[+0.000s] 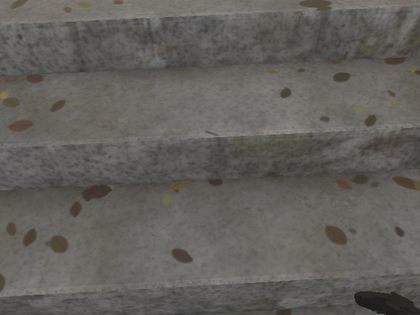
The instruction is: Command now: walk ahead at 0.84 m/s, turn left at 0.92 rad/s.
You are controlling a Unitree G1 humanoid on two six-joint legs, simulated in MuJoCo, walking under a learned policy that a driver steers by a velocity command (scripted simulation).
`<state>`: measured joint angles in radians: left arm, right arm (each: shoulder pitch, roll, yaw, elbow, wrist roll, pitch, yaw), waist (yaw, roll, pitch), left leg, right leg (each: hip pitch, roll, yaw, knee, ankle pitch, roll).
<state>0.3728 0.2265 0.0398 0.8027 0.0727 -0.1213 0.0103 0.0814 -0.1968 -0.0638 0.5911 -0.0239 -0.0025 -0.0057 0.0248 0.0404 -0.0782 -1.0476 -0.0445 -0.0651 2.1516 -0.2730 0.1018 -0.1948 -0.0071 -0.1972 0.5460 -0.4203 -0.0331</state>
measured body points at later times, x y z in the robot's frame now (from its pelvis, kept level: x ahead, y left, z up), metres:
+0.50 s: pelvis +0.36 +0.10 +0.17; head +0.36 +0.09 +0.62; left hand +0.55 +0.33 +0.11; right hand +0.36 -0.15 +0.02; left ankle +0.25 +0.12 -0.55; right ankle +0.43 -0.02 -0.23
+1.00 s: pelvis +0.79 +0.15 +0.38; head +0.82 +0.15 +0.83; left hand +0.79 +0.41 +0.24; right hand +1.08 -0.02 +0.43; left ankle +0.96 +0.27 -0.22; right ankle +0.61 +0.09 -0.34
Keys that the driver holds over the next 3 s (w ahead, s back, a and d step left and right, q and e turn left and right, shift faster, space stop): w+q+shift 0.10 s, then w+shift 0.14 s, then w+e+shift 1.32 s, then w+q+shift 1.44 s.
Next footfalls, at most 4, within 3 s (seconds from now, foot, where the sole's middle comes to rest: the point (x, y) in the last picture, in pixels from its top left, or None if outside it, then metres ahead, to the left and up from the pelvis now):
0.24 left None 0.29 0.13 -0.59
0.66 right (197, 230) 0.62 0.09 -0.42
1.00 left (140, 89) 1.01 0.27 -0.25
1.42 right None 1.27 -0.10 -0.08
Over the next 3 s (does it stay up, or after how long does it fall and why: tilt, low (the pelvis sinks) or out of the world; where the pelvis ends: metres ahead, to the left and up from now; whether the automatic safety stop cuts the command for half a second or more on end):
stays up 2.19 -0.50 1.13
